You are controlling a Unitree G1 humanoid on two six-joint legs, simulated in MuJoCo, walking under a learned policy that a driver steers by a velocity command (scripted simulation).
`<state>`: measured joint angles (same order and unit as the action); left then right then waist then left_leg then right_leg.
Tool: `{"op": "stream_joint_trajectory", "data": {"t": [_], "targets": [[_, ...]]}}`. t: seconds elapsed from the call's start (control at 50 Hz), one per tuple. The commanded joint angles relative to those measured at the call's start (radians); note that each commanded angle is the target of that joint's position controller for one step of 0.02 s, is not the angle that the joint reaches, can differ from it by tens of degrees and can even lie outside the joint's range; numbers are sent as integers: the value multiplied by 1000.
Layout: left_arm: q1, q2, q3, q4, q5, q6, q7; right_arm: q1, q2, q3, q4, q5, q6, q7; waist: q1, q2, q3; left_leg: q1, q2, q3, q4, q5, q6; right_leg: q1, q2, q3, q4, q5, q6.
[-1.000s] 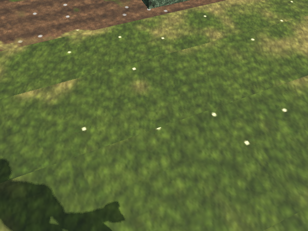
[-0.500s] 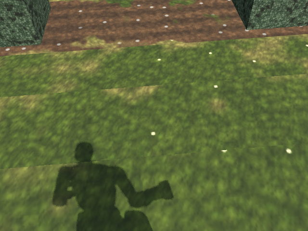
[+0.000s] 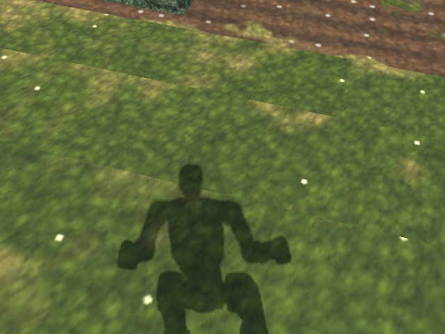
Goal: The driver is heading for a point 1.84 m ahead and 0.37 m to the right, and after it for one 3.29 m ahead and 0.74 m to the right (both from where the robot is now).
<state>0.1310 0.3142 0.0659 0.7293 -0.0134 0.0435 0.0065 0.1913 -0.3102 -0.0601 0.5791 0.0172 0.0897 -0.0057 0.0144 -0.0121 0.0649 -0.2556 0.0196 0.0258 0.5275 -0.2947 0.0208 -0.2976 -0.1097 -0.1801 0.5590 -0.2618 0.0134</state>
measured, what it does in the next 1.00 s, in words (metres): steps on the spot: right foot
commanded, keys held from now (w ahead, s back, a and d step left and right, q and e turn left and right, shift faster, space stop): q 0.02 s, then no key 0.74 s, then w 0.24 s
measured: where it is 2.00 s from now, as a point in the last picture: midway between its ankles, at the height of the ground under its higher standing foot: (234, 295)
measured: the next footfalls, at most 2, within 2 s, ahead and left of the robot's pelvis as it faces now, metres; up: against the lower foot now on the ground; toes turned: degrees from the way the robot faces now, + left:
right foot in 0.42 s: +0.05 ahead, -0.12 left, +0.00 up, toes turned +8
right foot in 1.60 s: +0.51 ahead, -0.12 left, -0.17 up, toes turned -5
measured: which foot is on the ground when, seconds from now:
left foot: down 0.00-1.00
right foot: up 0.00-0.40, down 0.42-1.00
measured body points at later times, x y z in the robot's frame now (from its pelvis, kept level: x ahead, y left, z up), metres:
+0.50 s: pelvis +0.00 +0.01 +0.01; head +0.01 +0.00 +0.46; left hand +0.11 +0.28 -0.10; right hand +0.19 -0.22 -0.10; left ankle -0.01 +0.11 -0.73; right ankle +0.01 -0.12 -0.73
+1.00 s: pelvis +0.04 +0.01 +0.01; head +0.04 +0.02 +0.46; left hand +0.08 +0.29 -0.12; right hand +0.17 -0.26 -0.10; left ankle +0.02 +0.11 -0.73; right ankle +0.01 -0.12 -0.73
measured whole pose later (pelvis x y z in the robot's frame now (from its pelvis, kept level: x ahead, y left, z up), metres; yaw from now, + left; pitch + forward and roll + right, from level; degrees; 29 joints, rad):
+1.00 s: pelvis +0.04 +0.01 +0.01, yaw +7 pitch +0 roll +0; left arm 0.30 0.29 0.02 0.81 -0.03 0.00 0.03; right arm 0.27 -0.27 -0.05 0.81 0.02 -0.03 -0.01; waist 0.01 -0.02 -0.02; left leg -0.25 -0.01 0.01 0.54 -0.35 0.06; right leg -0.16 0.00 0.02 0.46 -0.32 -0.02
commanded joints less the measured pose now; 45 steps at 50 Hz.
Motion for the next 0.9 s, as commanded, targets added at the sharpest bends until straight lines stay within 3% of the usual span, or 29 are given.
{"op": "stream_joint_trajectory", "data": {"t": [0.02,0.04,0.06,0.08,0.1,0.14,0.18,0.24,0.3,0.36,0.38,0.4,0.42,0.44,0.46,0.48,0.5,0.54,0.6,0.76,0.8,0.82,0.86,0.88,0.9], "targets": [[-79,64,17,-121,40,-29,5,143,-298,-88,-53,-31,-24,-9,-62,284,-152,283,381,-542,-168,605,329,-411,102,103,457,-387,50],[-122,110,29,-124,27,-31,11,105,-248,-74,-65,-48,-44,-5,-87,177,-166,235,360,-497,-206,512,349,-420,87,207,579,-371,52],[-105,127,38,-112,10,-28,15,50,-205,-57,-58,-45,-57,-10,-52,148,-138,196,294,-401,-206,444,286,-402,69,235,606,-283,42],[-67,120,41,-85,12,-23,22,-3,-174,-48,-59,-31,-62,-17,-26,124,-134,184,240,-338,-203,387,230,-390,62,242,586,-211,41],[-43,126,44,-73,22,-18,27,-32,-141,-32,-58,-16,-63,-23,-15,146,-134,176,220,-303,-197,443,209,-372,64,238,589,-156,49],[-6,118,42,-56,17,-17,21,-40,-104,-10,-52,-27,-65,-31,4,156,-160,143,192,-257,-190,537,205,-287,85,228,610,-84,63],[-9,99,33,-56,10,-16,18,-34,-96,-3,-39,-32,-67,-33,-1,139,-158,157,179,-239,-190,524,203,-262,85,230,525,-47,67],[-40,66,13,-70,16,-18,10,-26,-110,-5,-18,-30,-62,-34,-22,155,-134,162,171,-251,-185,437,197,-205,69,237,325,-30,64],[-41,68,7,-74,14,-20,2,-30,-122,-7,-5,-31,-56,-24,-37,160,-108,98,174,-283,-187,345,213,-112,73,220,202,-90,58],[-12,50,-2,-70,15,-22,-1,-43,-93,3,10,-27,-53,-13,-26,158,-106,58,153,-299,-160,375,213,-13,91,197,83,-83,54],[13,53,-2,-60,14,-30,-3,-68,-77,9,14,-13,-51,-14,-2,121,-103,53,156,-318,-142,357,194,30,84,201,-38,-8,33],[34,42,-10,-53,23,-38,-5,-59,-65,14,27,-6,-52,-15,14,100,-110,30,142,-319,-138,324,159,115,71,213,-173,154,14],[52,74,-8,-54,35,-44,-1,-28,-48,21,36,-19,-60,-17,-2,58,-146,4,102,-300,-114,236,105,210,3,285,-184,330,-11],[24,132,0,-61,32,-46,2,27,-63,15,41,-36,-68,-14,-66,-60,-149,-16,27,-237,-99,132,64,223,-43,311,-125,440,-54],[-11,95,-6,-54,18,-47,-4,19,-55,18,48,-48,-69,-16,-64,-120,-144,30,-7,-189,-133,76,27,139,-25,311,-140,270,-89],[-15,65,-13,-56,16,-50,-9,-32,-83,11,52,-46,-64,-20,-27,-91,-107,44,-12,-179,-122,71,12,99,-2,305,-164,166,-86],[-11,61,-17,-49,22,-53,-8,-57,-79,8,49,-41,-57,-26,-21,-79,-103,56,-11,-173,-113,91,12,84,3,301,-176,132,-74],[-1,56,-23,-43,21,-63,-7,-51,-59,12,53,-40,-42,-29,-19,-70,-91,61,-7,-180,-123,122,19,79,12,294,-183,116,-63],[17,50,-30,-35,20,-66,0,-32,-45,12,76,-36,-41,-32,-14,-39,-87,64,-4,-179,-134,140,18,87,18,288,-182,110,-62],[31,54,-41,-17,19,-67,6,1,-52,4,142,-32,-42,-49,-8,10,-75,82,-1,-174,-147,191,-1,91,29,285,-199,130,-76],[53,61,-41,-2,15,-64,8,25,-44,6,163,-29,-40,-52,-8,-13,-91,81,-33,-134,-119,21,0,92,41,289,-226,-100,-90],[66,91,-31,3,8,-60,10,28,-50,3,165,-26,-43,-52,-3,-42,-66,27,-59,-100,-70,-93,4,86,27,325,-250,-260,-116],[120,136,-16,16,1,-57,17,-1,-47,1,144,-22,-67,-44,17,-118,5,-135,-69,-49,54,-152,5,102,-95,503,-354,-497,-195],[131,156,-7,20,-1,-58,21,-24,-46,2,131,-16,-86,-38,22,-139,41,-187,-44,-38,97,-128,8,104,-162,587,-390,-521,-232],[139,160,-3,22,-1,-59,28,-39,-49,1,127,-10,-106,-30,28,-139,55,-208,-14,-51,130,-118,12,97,-190,618,-399,-485,-250]]}}
Velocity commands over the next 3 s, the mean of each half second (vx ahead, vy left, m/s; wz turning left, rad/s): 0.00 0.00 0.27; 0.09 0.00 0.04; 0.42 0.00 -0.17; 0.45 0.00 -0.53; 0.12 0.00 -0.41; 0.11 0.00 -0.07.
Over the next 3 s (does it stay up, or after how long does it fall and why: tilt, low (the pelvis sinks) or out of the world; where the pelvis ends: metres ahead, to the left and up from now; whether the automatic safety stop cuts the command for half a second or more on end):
stays up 0.73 -0.07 -0.18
